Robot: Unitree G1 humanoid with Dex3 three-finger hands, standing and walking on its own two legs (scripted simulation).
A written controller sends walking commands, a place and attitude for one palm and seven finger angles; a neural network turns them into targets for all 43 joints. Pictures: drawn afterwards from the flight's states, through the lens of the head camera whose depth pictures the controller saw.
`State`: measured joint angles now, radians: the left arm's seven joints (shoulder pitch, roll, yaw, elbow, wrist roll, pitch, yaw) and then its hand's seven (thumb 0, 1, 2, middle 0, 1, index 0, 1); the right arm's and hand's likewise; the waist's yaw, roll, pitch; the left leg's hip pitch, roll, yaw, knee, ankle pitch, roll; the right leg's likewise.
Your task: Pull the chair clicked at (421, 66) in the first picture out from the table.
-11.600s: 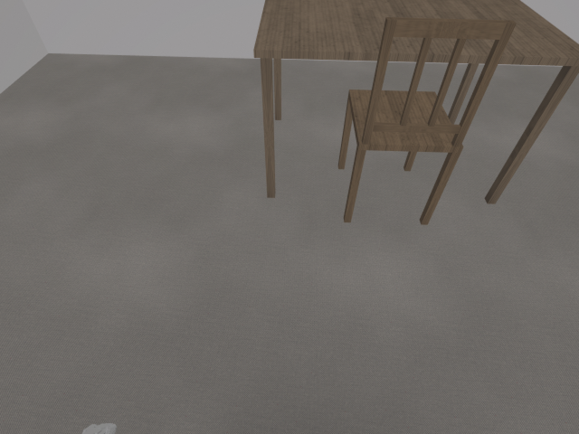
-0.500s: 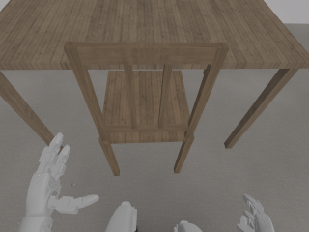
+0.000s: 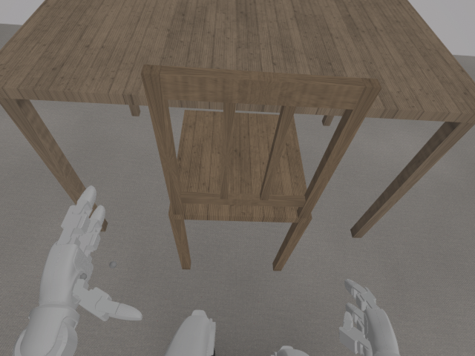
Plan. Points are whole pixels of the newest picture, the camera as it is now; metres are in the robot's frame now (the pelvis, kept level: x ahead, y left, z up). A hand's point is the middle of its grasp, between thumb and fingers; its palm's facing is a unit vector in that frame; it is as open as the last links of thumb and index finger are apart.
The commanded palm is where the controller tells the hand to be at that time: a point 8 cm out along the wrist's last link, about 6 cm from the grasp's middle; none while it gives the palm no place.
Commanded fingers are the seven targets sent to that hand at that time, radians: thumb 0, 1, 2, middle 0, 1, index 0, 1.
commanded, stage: raise the hand toward the chair's back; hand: left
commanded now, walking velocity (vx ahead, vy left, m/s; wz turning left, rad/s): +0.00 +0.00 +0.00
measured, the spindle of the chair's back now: (226, 157) +0.50 +0.06 +0.00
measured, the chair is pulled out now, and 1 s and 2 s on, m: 0.00 0.00 0.00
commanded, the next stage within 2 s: aim the fingers beside a spindle in 0.54 s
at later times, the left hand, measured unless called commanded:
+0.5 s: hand (125, 262) +0.24 +0.19 +0.05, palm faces +0.08 -1.00 -0.05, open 17.0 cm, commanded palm +0.22 +0.24 +0.05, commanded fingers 0.00 -0.50 0.30 -0.06 -0.08 -0.06 -0.08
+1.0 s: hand (142, 249) +0.27 +0.17 +0.04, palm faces +0.07 -1.00 -0.04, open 17.0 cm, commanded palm +0.25 +0.23 +0.04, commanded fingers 0.00 -0.50 0.30 -0.06 -0.08 -0.06 -0.08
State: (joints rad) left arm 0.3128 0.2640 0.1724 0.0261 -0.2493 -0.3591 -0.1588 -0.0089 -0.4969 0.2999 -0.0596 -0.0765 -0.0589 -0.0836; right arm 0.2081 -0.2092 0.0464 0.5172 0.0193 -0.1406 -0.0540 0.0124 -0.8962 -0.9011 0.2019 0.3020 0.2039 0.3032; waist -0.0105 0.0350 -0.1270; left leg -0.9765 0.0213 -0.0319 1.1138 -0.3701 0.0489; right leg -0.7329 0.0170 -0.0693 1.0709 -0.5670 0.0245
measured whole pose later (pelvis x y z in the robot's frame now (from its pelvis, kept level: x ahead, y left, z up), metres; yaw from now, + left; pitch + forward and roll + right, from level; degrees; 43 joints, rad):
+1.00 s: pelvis +0.01 -0.03 +0.00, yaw +0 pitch +15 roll -3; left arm 0.23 0.25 0.20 0.15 -0.27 -0.41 -0.20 -0.01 -0.50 0.30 -0.06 -0.08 -0.06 -0.08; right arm 0.22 -0.24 0.00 0.57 0.02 -0.16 -0.06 0.01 -0.90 -0.90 0.20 0.30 0.20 0.30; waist -0.02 0.04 -0.14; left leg -1.01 0.04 -0.04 1.13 -0.39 0.00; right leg -0.78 0.04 -0.07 1.12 -0.61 -0.02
